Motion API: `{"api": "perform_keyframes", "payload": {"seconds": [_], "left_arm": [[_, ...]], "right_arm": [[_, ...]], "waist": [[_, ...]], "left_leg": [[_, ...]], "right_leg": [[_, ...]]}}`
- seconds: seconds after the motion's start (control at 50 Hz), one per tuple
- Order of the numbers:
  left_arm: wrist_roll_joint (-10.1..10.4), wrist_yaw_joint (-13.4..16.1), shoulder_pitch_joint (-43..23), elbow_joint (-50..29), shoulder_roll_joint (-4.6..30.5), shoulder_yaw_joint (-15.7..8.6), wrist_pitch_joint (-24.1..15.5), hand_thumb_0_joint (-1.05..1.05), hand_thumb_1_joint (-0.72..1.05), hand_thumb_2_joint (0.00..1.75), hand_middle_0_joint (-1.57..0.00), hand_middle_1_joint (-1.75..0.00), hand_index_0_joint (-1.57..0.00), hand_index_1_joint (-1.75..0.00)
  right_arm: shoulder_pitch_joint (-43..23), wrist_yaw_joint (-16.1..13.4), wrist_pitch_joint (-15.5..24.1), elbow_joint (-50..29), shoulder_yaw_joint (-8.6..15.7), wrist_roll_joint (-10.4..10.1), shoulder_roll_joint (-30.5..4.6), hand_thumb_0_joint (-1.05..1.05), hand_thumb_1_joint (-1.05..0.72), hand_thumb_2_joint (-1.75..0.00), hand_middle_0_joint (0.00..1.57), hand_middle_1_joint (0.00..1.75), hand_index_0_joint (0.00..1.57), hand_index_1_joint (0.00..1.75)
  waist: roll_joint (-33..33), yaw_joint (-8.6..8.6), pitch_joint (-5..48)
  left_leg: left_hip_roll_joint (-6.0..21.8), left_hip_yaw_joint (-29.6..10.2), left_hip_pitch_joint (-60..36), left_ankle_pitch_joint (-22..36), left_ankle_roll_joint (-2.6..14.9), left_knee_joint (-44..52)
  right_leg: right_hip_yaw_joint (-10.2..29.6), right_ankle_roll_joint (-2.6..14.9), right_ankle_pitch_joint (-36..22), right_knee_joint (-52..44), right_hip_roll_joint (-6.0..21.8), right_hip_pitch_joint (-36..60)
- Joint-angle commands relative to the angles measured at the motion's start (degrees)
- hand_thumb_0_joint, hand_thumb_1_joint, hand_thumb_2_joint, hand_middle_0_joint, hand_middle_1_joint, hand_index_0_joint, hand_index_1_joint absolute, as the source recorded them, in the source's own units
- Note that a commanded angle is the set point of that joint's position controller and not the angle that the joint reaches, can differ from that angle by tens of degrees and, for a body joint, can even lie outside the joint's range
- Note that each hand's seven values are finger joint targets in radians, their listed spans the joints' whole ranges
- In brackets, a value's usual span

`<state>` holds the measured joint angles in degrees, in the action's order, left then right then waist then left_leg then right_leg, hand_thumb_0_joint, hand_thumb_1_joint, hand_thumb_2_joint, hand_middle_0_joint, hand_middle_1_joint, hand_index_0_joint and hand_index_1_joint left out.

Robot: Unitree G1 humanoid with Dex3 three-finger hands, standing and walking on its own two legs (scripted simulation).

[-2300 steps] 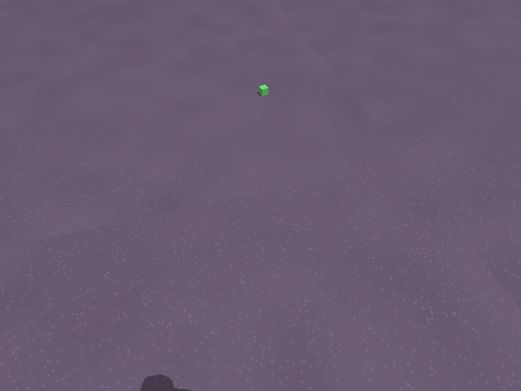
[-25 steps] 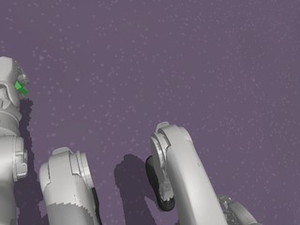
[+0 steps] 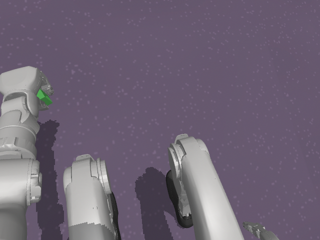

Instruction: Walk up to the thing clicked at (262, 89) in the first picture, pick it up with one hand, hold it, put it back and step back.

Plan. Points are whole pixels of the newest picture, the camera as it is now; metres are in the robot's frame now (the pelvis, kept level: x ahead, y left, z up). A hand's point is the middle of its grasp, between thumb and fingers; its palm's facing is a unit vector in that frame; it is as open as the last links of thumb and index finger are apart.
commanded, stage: lift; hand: left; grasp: from above
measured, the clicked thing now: (35, 97) +0.50 +0.28 -0.17
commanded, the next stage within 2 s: hold in 1.38 s
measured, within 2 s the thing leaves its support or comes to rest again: neither
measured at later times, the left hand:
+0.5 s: hand out of the picture +0.41 +0.28 +0.04, palm faces -0.42 -0.15 -0.90, open 5.9 cm
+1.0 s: hand out of the picture +0.36 +0.26 +0.22, palm faces -0.44 -0.18 -0.88, open 6.3 cm
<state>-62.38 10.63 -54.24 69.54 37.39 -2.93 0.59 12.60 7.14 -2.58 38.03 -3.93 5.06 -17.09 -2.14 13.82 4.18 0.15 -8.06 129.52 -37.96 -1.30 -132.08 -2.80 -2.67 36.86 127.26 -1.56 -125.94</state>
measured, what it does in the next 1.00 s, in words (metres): rises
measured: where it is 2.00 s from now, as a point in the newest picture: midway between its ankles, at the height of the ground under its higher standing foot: (147, 219)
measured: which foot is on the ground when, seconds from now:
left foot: down 0.00-1.00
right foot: down 0.00-1.00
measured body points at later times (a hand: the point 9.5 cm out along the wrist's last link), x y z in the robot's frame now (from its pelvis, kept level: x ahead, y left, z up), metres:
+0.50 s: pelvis +0.00 +0.00 +0.13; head +0.17 +0.04 +0.55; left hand +0.43 +0.28 +0.09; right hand +0.13 -0.25 +0.01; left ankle +0.08 +0.13 -0.33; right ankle +0.11 -0.13 -0.33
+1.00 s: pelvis +0.04 +0.00 +0.31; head +0.13 +0.02 +0.75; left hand +0.38 +0.26 +0.27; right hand +0.15 -0.25 +0.18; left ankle +0.08 +0.13 -0.33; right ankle +0.11 -0.13 -0.33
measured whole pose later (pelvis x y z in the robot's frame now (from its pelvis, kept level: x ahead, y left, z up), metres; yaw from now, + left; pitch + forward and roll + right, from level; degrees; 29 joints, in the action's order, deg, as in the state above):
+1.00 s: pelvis +0.04 +0.00 +0.31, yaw +5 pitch +18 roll -2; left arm -53.6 8.6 -22.7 48.7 21.3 9.9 9.1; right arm 13.2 -3.5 0.8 43.2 0.9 -2.2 -13.5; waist -2.5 4.8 8.1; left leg 2.1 -2.1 59.4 -28.5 -0.7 -70.1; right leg 0.1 -1.5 27.3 67.4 -0.5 -57.8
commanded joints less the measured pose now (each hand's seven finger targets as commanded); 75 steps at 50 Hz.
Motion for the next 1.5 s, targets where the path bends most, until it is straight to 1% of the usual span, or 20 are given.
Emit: {"api": "perform_keyframes", "payload": {"seconds": [0.0,0.16,0.2,0.32,0.36,0.42,0.46,0.48,0.54,0.6,0.68,0.7,0.76,0.8,0.84,0.92,0.96,1.14,1.28,1.48], "left_arm": [[0.5,1.4,-20.5,-15.4,14.9,-0.8,1.0,0.00,0.84,0.28,-1.15,-0.34,-1.19,-0.29],[3.7,-1.5,-15.0,-24.4,11.4,1.1,1.8,0.00,0.80,0.28,-1.14,-0.28,-1.17,-0.25],[4.4,-1.9,-12.5,-25.0,9.4,2.2,2.1,0.00,0.79,0.28,-1.11,-0.33,-1.15,-0.29],[5.8,-2.7,-8.4,-31.6,8.9,2.7,3.4,0.00,0.82,0.30,-1.15,-0.31,-1.18,-0.28],[6.1,-2.6,-7.2,-33.0,6.9,3.6,3.9,0.00,0.82,0.29,-1.15,-0.30,-1.18,-0.27],[6.3,-2.6,-1.8,-32.2,6.2,3.3,5.3,0.00,0.83,0.30,-1.16,-0.30,-1.19,-0.27],[6.4,-2.8,-1.5,-33.8,4.4,4.6,6.0,0.00,0.83,0.32,-1.17,-0.29,-1.19,-0.27],[6.5,-2.8,-0.6,-34.9,4.9,4.1,6.3,0.00,0.82,0.32,-1.16,-0.30,-1.18,-0.28],[6.8,-2.8,4.3,-33.7,2.8,5.2,7.2,0.00,0.80,0.31,-1.16,-0.27,-1.18,-0.26],[7.1,-2.9,6.5,-35.7,3.1,4.9,7.6,0.00,0.79,0.30,-1.15,-0.28,-1.17,-0.27],[7.8,-1.8,7.9,-36.0,1.3,5.8,8.2,0.00,0.75,0.35,-1.16,-0.26,-1.15,-0.27],[8.0,-1.6,9.3,-34.2,-0.5,6.8,8.3,0.00,0.75,0.33,-1.14,-0.25,-1.14,-0.25],[7.8,-1.2,10.0,-34.0,-0.7,7.2,8.3,0.00,0.73,0.34,-1.13,-0.28,-1.13,-0.28],[7.9,-1.0,10.4,-33.8,-3.0,8.7,8.2,0.00,0.72,0.35,-1.11,-0.29,-1.12,-0.29],[8.3,-0.5,13.5,-32.3,-3.1,8.2,8.4,0.00,0.68,0.35,-1.10,-0.28,-1.09,-0.29],[8.0,0.8,11.6,-32.2,-4.5,9.3,8.5,0.00,0.69,0.35,-1.10,-0.29,-1.10,-0.29],[8.1,1.3,14.4,-29.0,-6.0,9.6,8.9,0.00,0.70,0.36,-1.11,-0.28,-1.11,-0.29],[7.5,2.1,13.9,-30.8,-5.0,9.0,8.2,0.00,0.71,0.38,-1.12,-0.29,-1.11,-0.30],[7.7,2.0,15.3,-30.1,-6.9,10.2,9.3,0.00,0.67,0.42,-1.08,-0.32,-1.08,-0.33],[6.5,0.7,17.8,-32.9,-7.4,10.7,7.0,0.00,0.64,0.43,-1.07,-0.34,-1.06,-0.34]], "right_arm": [[10.4,-2.1,-0.1,-1.7,6.2,-1.4,-13.4,0.00,-0.90,-0.90,0.20,0.30,0.20,0.30],[8.4,-4.0,-0.4,-3.0,7.6,-3.4,-12.3,0.00,-0.90,-0.90,0.20,0.30,0.20,0.30],[8.1,-4.4,-0.3,-3.3,7.8,-3.8,-11.6,0.00,-0.90,-0.90,0.20,0.30,0.20,0.30],[6.1,-6.1,-0.2,-3.6,8.2,-4.7,-10.1,0.00,-0.90,-0.90,0.20,0.30,0.20,0.30],[5.6,-6.6,0.1,-3.4,8.2,-5.0,-9.4,0.00,-0.89,-0.90,0.20,0.30,0.20,0.30],[4.5,-7.3,0.2,-3.2,8.2,-5.6,-8.7,0.00,-0.89,-0.90,0.20,0.30,0.20,0.30],[3.8,-7.7,0.3,-3.0,8.2,-5.8,-7.9,0.00,-0.89,-0.90,0.20,0.30,0.20,0.30],[3.7,-7.8,0.4,-3.2,8.2,-6.0,-7.8,0.00,-0.89,-0.90,0.20,0.30,0.20,0.30],[2.8,-8.5,0.7,-2.9,7.7,-6.4,-6.7,0.00,-0.89,-0.90,0.20,0.30,0.20,0.30],[2.1,-9.1,1.2,-3.0,7.7,-6.8,-6.3,0.00,-0.90,-0.90,0.20,0.30,0.20,0.30],[1.2,-10.1,2.1,-2.2,7.4,-7.3,-5.8,0.00,-0.90,-0.90,0.20,0.30,0.20,0.30],[0.6,-10.3,2.4,-2.0,7.4,-7.3,-5.4,0.00,-0.89,-0.90,0.20,0.30,0.20,0.30],[1.1,-10.8,3.4,-1.1,7.5,-7.5,-5.4,0.00,-0.89,-0.90,0.20,0.30,0.20,0.30],[1.5,-11.0,4.2,-0.7,7.4,-7.5,-4.9,0.00,-0.90,-0.90,0.20,0.30,0.20,0.30],[1.6,-11.1,4.8,-0.5,7.6,-7.7,-5.0,0.00,-0.90,-0.90,0.20,0.30,0.20,0.30],[2.3,-11.4,5.6,0.4,7.7,-7.5,-4.8,0.00,-0.89,-0.90,0.20,0.30,0.20,0.30],[3.1,-11.2,5.8,0.9,7.7,-7.3,-4.8,0.00,-0.89,-0.90,0.20,0.30,0.20,0.30],[3.4,-10.9,6.2,0.8,8.1,-7.0,-4.7,0.00,-0.89,-0.90,0.20,0.30,0.20,0.30],[3.7,-10.2,5.5,1.2,8.5,-7.2,-4.9,0.00,-0.89,-0.90,0.20,0.30,0.20,0.30],[1.7,-9.6,4.7,-0.4,9.0,-7.3,-4.9,0.00,-0.89,-0.90,0.20,0.30,0.20,0.30]], "waist": [[-16.8,-1.31,44.4],[-14.0,-3.28,44.6],[-13.3,-3.18,44.3],[-11.7,-4.70,44.4],[-11.5,-5.04,45.5],[-10.3,-5.91,42.2],[-9.5,-5.73,41.8],[-9.2,-6.13,42.0],[-6.4,-6.26,38.0],[-5.7,-7.52,37.4],[-5.8,-7.67,30.8],[-4.8,-7.47,29.0],[-4.5,-8.10,27.5],[-4.2,-7.64,26.7],[-3.2,-8.76,26.0],[-3.0,-8.47,24.2],[-1.9,-8.63,22.4],[-1.6,-9.73,21.2],[-0.7,-9.87,20.2],[-0.3,-10.75,17.9]], "left_leg": [[-1.1,6.6,-32.9,9.5,2.20,18.0],[-1.0,5.4,-39.3,4.8,2.50,26.1],[-1.0,5.2,-40.6,5.0,2.56,28.3],[-0.6,5.2,-47.8,5.2,2.70,35.1],[-0.4,5.1,-51.4,6.7,2.63,37.7],[-0.3,5.0,-55.0,7.5,2.41,42.2],[-0.3,5.6,-57.5,8.1,2.48,44.3],[-0.4,5.5,-58.8,7.8,2.50,46.1],[-0.4,6.2,-61.0,8.2,2.61,49.4],[-0.3,6.2,-65.8,8.5,2.54,53.7],[0.1,5.1,-70.7,5.0,2.11,61.1],[0.2,4.6,-72.1,4.5,1.96,62.7],[0.3,5.0,-75.8,6.8,1.87,66.0],[0.2,5.4,-78.2,9.2,1.87,67.8],[0.1,5.6,-80.6,11.2,1.81,70.1],[0.3,5.8,-85.8,15.2,1.62,74.3],[0.2,6.0,-87.9,17.4,1.58,76.4],[-0.6,7.5,-96.9,24.4,1.61,83.5],[-0.7,7.8,-102.7,31.3,1.53,87.5],[-1.0,8.4,-108.4,33.8,1.26,93.0]], "right_leg": [[-4.5,5.97,-9.4,-16.0,-1.0,23.1],[-3.6,5.65,-5.8,-22.4,-0.6,26.1],[-3.4,5.33,-6.7,-23.8,-0.6,28.6],[-2.4,4.72,-7.4,-30.1,-0.4,35.9],[-2.3,4.44,-9.3,-31.9,-0.4,38.8],[-2.0,4.32,-9.6,-36.0,-0.2,42.4],[-1.5,4.27,-9.8,-39.1,-0.4,45.6],[-1.4,4.15,-9.5,-40.8,-0.4,47.7],[-0.6,4.02,-9.6,-45.5,-0.5,52.6],[-0.1,4.05,-9.7,-49.6,-0.6,57.7],[0.6,3.99,-6.8,-55.6,-0.8,61.6],[0.7,4.03,-6.5,-56.9,-0.8,62.2],[1.3,4.00,-8.3,-60.9,-0.8,66.9],[1.8,3.97,-10.2,-63.6,-0.8,70.2],[2.0,3.90,-11.6,-66.2,-0.8,73.8],[1.8,3.77,-15.7,-70.3,-0.8,78.1],[1.7,3.70,-17.7,-72.5,-0.6,80.6],[2.8,3.07,-24.1,-80.9,-0.1,91.1],[3.0,2.65,-30.9,-85.3,0.0,97.5],[2.8,2.72,-32.5,-90.0,-0.2,102.1]]}}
